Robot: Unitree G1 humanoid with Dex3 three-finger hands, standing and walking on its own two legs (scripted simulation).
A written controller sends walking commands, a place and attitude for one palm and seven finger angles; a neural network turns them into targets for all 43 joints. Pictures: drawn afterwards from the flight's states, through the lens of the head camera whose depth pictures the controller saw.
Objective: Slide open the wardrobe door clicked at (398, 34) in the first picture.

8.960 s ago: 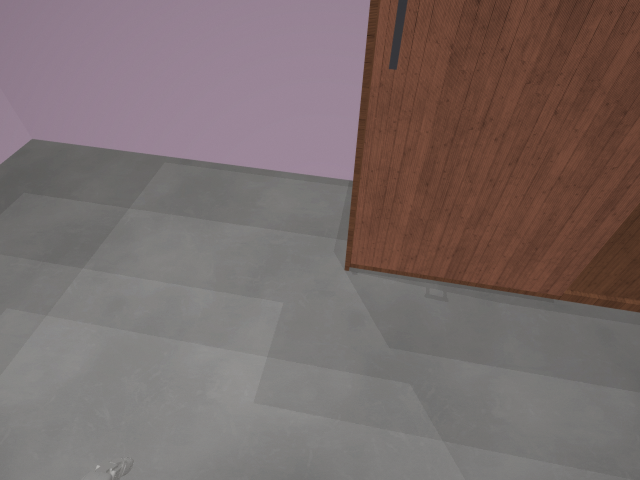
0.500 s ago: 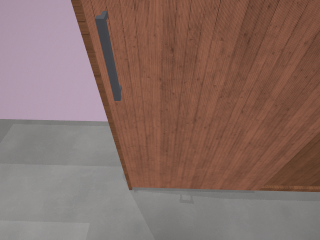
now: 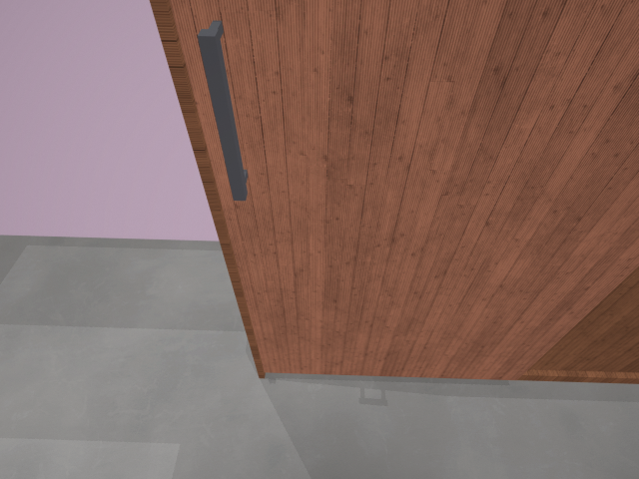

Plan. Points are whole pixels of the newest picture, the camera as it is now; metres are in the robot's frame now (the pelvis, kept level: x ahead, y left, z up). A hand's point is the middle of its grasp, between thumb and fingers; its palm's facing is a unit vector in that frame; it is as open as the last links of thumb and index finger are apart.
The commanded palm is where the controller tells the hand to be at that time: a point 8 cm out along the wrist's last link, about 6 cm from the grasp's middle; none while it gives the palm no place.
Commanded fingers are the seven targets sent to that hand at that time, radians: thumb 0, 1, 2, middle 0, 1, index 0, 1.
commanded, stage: raise the hand with hooked fingers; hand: left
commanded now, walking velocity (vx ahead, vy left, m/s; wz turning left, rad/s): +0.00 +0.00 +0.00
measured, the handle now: (229, 121) +0.50 +0.16 +0.19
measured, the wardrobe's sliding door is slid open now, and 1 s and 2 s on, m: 0.00 0.00 0.00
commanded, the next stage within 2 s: none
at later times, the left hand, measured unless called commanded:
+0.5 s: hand out of the picture +0.12 +0.22 -0.02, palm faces +0.22 -0.97 -0.03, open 9.0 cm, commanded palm +0.13 +0.26 +0.02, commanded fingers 0.00 0.29 0.64 -0.24 -0.69 -0.24 -0.69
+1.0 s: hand (84, 365) +0.20 +0.25 +0.10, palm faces +0.11 -0.99 -0.08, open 12.0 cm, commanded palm +0.17 +0.30 +0.11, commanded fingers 0.00 -0.29 0.39 -0.28 -1.07 -0.28 -1.07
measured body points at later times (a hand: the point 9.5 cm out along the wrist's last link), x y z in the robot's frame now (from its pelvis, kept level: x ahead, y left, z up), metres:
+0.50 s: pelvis -0.03 +0.00 -0.05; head +0.00 +0.02 +0.40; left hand +0.11 +0.27 -0.01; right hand +0.21 -0.24 -0.07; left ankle -0.04 +0.11 -0.74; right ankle +0.00 -0.09 -0.74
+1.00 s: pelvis -0.01 +0.02 -0.02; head -0.01 +0.01 +0.43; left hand +0.19 +0.31 +0.11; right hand +0.15 -0.22 -0.10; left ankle -0.04 +0.11 -0.74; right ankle +0.00 -0.09 -0.74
